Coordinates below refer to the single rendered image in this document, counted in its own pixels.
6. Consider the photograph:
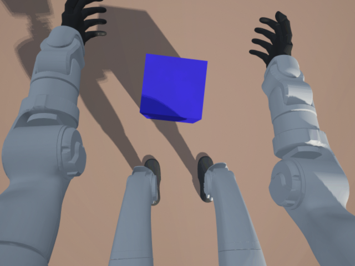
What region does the right robot thigh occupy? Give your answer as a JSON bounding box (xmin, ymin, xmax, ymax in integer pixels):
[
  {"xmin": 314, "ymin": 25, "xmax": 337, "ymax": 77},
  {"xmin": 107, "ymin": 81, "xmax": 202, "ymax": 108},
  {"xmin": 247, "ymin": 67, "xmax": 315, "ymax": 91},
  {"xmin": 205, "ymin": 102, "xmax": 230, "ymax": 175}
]
[{"xmin": 205, "ymin": 168, "xmax": 267, "ymax": 266}]

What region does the robot right hand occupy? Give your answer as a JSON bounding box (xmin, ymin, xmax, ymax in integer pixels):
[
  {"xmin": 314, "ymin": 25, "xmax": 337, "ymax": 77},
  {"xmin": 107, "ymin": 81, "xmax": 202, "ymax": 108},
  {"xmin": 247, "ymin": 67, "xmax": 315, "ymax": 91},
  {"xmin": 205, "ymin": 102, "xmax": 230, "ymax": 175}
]
[{"xmin": 249, "ymin": 11, "xmax": 293, "ymax": 68}]

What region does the robot left upper arm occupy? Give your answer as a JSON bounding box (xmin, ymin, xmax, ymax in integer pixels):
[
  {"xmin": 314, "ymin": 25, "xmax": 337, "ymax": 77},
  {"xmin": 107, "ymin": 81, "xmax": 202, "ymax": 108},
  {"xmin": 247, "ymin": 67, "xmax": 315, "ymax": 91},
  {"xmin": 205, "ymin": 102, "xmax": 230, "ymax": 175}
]
[{"xmin": 0, "ymin": 125, "xmax": 87, "ymax": 266}]

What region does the left robot shin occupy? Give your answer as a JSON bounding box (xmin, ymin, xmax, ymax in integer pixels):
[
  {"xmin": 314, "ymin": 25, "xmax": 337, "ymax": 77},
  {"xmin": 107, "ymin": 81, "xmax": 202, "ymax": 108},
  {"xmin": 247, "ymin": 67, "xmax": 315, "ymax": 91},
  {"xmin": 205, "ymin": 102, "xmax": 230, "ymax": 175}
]
[{"xmin": 126, "ymin": 166, "xmax": 153, "ymax": 183}]

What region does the robot left hand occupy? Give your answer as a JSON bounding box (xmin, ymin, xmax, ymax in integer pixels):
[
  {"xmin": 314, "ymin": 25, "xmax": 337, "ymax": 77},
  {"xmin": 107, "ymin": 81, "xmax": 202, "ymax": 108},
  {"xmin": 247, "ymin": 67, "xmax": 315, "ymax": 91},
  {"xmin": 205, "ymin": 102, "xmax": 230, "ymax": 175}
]
[{"xmin": 61, "ymin": 0, "xmax": 107, "ymax": 46}]

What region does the left robot forearm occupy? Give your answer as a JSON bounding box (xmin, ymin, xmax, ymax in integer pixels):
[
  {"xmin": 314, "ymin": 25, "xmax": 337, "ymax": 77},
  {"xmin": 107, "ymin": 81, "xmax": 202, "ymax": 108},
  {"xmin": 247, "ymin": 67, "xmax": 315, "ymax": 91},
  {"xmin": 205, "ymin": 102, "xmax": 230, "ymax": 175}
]
[{"xmin": 2, "ymin": 25, "xmax": 85, "ymax": 178}]

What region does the robot right upper arm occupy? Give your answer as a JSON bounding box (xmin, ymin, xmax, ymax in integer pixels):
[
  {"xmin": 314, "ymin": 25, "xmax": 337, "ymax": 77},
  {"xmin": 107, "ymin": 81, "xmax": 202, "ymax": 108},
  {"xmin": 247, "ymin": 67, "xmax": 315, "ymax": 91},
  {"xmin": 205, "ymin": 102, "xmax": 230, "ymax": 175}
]
[{"xmin": 268, "ymin": 157, "xmax": 355, "ymax": 266}]

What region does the right robot forearm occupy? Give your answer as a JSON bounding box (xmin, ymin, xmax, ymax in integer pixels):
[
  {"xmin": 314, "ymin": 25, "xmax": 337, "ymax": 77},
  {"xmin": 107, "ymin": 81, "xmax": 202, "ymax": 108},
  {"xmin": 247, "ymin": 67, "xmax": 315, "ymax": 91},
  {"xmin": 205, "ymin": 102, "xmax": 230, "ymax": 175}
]
[{"xmin": 261, "ymin": 55, "xmax": 349, "ymax": 197}]

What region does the carton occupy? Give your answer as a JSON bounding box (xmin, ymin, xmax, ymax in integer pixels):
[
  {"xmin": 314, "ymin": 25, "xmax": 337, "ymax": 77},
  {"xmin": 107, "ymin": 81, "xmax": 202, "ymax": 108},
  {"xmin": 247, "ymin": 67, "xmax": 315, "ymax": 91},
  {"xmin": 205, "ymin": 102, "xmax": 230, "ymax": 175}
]
[{"xmin": 140, "ymin": 54, "xmax": 207, "ymax": 124}]

